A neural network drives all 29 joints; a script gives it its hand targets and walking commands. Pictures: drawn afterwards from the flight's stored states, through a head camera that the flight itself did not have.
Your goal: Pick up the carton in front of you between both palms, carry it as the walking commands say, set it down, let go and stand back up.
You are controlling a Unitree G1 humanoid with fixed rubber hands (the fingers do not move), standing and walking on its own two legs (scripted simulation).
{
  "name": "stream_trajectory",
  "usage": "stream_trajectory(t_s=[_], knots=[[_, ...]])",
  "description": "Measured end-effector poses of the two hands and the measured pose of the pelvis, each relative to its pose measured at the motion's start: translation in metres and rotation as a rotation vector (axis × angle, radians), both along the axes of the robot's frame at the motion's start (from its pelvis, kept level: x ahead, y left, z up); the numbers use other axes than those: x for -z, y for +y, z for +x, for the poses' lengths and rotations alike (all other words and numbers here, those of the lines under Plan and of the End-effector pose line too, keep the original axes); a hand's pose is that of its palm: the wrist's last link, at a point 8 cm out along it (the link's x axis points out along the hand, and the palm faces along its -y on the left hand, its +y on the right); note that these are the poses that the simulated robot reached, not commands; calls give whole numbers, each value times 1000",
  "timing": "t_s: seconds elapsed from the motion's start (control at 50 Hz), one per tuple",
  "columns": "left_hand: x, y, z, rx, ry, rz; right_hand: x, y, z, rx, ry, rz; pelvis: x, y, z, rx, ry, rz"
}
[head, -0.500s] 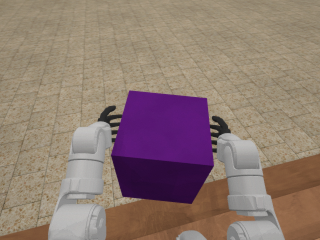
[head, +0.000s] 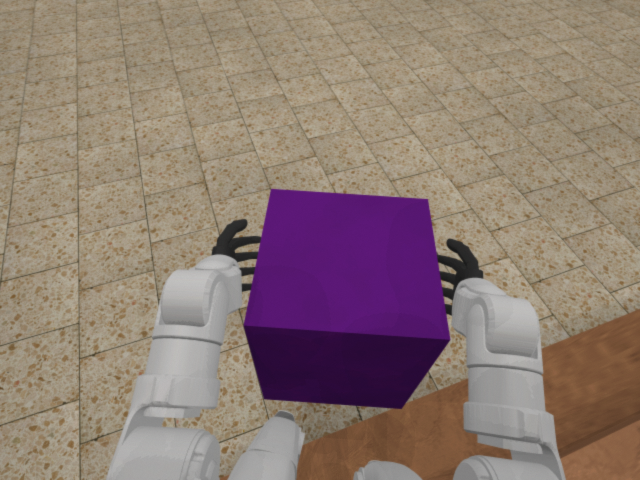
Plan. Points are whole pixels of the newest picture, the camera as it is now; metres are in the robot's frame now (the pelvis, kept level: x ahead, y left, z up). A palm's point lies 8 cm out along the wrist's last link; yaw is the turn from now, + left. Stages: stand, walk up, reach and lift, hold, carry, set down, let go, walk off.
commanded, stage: carry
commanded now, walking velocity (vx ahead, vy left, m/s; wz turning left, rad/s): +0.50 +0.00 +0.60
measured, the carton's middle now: (340, 305) +0.34 +0.04 -0.03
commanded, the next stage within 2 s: none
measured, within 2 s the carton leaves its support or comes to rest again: neither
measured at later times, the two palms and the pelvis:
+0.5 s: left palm (262, 135) +0.74 +0.26 -0.08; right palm (399, 137) +0.78 -0.03 -0.07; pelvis +0.41 +0.08 -0.20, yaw +10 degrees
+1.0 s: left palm (218, 72) +1.01 +0.45 -0.12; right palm (328, 66) +1.10 +0.17 -0.12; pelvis +0.72 +0.19 -0.21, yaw +18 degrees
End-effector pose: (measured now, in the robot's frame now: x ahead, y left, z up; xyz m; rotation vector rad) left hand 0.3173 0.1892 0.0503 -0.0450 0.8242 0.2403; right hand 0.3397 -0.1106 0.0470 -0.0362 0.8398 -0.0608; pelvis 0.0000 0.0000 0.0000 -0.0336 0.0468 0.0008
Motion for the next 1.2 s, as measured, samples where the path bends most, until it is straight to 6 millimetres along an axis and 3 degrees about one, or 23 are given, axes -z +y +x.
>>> stream_trajectory(t_s=[0.08,0.14,0.24,0.3,0.38,0.48,0.54,0.66,0.76,0.82,0.9,0.94,1.02,1.1,1.2], knots=[[14,8,87,90,-113,12,17,8,60,66,-113,-13,45,33,71,-19,-14,-6],[27,9,148,156,-184,14,34,12,105,96,-183,-3,78,55,114,-32,5,32],[68,12,214,182,-103,-3,72,16,160,135,-98,-1,96,77,185,-62,21,52],[92,20,249,164,-49,-9,88,23,205,118,-42,-10,103,82,230,-92,26,52],[112,37,309,105,-77,-9,99,39,287,60,-70,-26,125,83,295,-134,15,61],[128,65,402,7,-207,30,115,69,414,-44,-204,1,183,82,398,-169,0,86],[146,89,446,-51,-205,67,138,96,478,-116,-209,18,207,82,438,-193,33,36],[190,146,471,-231,-35,45,189,165,551,-261,-40,38,208,87,510,-265,56,30],[199,191,502,-350,-23,25,207,218,602,-328,-15,67,204,105,571,-301,52,33],[194,216,539,-371,-65,14,202,244,640,-335,-52,71,204,124,611,-316,53,30],[184,248,609,-329,-159,13,185,271,700,-306,-151,60,216,159,671,-324,39,20],[178,260,647,-287,-191,19,175,279,728,-286,-190,37,218,172,695,-321,39,37],[165,266,703,-216,-143,13,162,279,766,-230,-147,9,199,195,732,-306,48,23],[154,263,749,-158,-79,4,152,272,795,-169,-83,-2,180,213,771,-292,51,-13],[144,263,792,-156,-92,-16,135,272,837,-140,-92,2,171,223,826,-296,46,-26]])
